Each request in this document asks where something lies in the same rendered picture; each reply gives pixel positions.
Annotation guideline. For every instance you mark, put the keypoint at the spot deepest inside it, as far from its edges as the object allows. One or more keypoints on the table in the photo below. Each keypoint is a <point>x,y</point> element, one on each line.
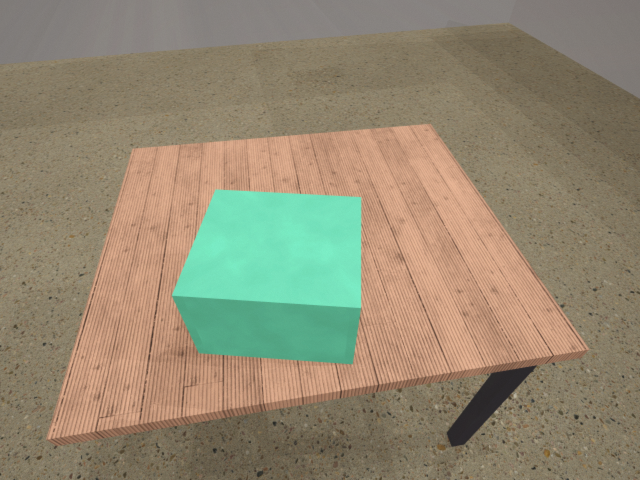
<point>445,291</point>

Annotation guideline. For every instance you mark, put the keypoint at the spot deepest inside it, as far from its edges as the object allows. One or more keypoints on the carton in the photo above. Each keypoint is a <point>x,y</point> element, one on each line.
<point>275,275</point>

